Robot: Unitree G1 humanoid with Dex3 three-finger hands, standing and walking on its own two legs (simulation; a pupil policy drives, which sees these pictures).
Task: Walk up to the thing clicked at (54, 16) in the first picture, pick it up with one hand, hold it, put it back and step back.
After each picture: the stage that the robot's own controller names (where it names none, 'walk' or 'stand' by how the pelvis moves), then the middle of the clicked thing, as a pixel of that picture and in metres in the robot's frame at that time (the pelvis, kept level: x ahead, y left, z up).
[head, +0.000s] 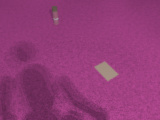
stand; (55, 15) +1.93 +0.37 -0.65
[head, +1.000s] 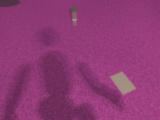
walk; (74, 16) +1.82 +0.22 -0.64
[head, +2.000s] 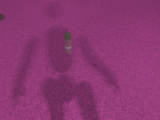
walk; (68, 43) +1.25 +0.21 -0.64
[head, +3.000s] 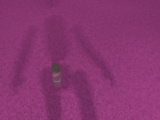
walk; (56, 76) +0.85 +0.23 -0.63
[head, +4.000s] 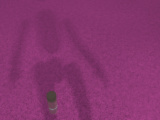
walk; (52, 103) +0.60 +0.20 -0.63
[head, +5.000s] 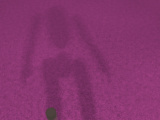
stand; (52, 119) +0.48 +0.21 -0.64
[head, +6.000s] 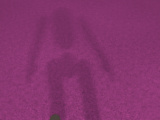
stand; out of the picture +0.45 +0.19 -0.65
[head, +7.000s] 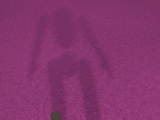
stand; out of the picture +0.47 +0.21 -0.66
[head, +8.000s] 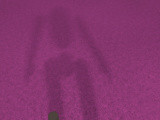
stand; out of the picture +0.47 +0.21 -0.66
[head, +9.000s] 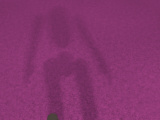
stand; out of the picture +0.45 +0.22 -0.66
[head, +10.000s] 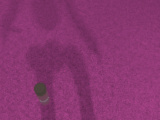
go down; (42, 94) +0.48 +0.22 -0.55
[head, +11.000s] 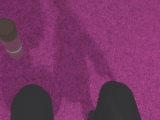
go down; (11, 41) +0.52 +0.28 -0.25
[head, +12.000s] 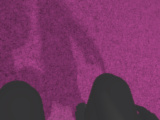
close in; out of the picture +0.50 +0.30 -0.22
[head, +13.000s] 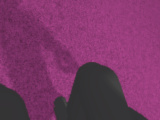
close; out of the picture +0.49 +0.33 -0.16
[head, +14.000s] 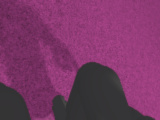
lift; out of the picture +0.45 +0.32 -0.16
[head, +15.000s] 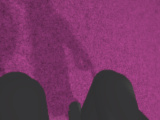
lift; out of the picture +0.34 +0.31 -0.14
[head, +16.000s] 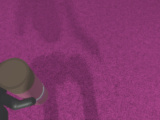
lift; (28, 87) +0.32 +0.17 +0.05
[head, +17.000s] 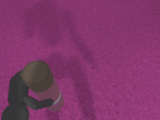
hold; (47, 90) +0.32 +0.12 +0.03
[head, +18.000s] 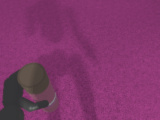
hold; (42, 92) +0.32 +0.14 +0.02
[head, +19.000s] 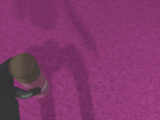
crouch; (33, 79) +0.36 +0.16 -0.03
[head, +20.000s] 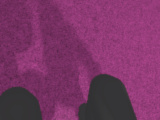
lower; out of the picture +0.49 +0.26 -0.06
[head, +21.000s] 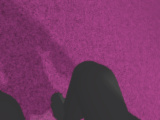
lower; out of the picture +0.46 +0.31 -0.17
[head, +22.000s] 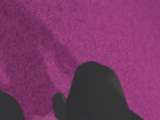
lower; out of the picture +0.46 +0.31 -0.16
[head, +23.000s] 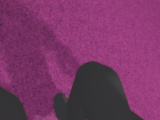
lower; out of the picture +0.45 +0.31 -0.16
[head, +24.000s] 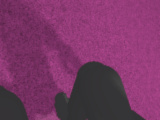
lower; out of the picture +0.45 +0.32 -0.16
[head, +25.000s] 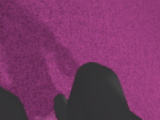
open; out of the picture +0.46 +0.29 -0.16
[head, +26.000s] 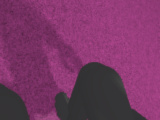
rise; out of the picture +0.44 +0.29 -0.17
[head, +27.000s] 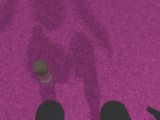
walk; (44, 74) +0.47 +0.21 -0.40
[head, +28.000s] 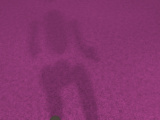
stand; out of the picture +0.42 +0.18 -0.60
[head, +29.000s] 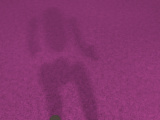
stand; out of the picture +0.42 +0.17 -0.60
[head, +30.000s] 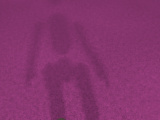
stand; out of the picture +0.43 +0.16 -0.64
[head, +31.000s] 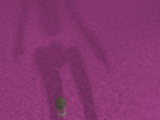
walk; (61, 108) +0.46 +0.12 -0.63
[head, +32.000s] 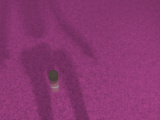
walk; (54, 81) +0.64 +0.19 -0.64
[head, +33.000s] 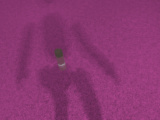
walk; (60, 60) +0.95 +0.28 -0.64
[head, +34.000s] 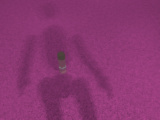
stand; (62, 63) +1.04 +0.21 -0.65
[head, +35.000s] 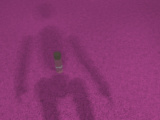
stand; (58, 62) +1.05 +0.24 -0.66
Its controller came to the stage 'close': yes
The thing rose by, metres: 0.67
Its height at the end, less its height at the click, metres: +0.00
